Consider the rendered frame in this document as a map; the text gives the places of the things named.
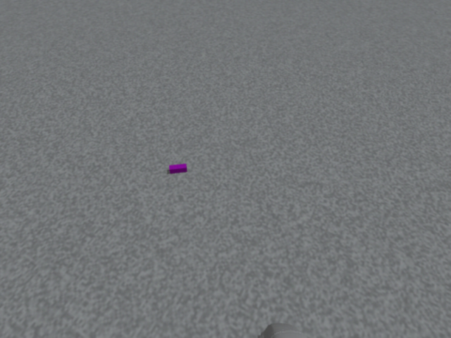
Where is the small box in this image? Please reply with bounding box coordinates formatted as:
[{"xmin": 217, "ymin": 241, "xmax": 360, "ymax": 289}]
[{"xmin": 169, "ymin": 163, "xmax": 187, "ymax": 174}]

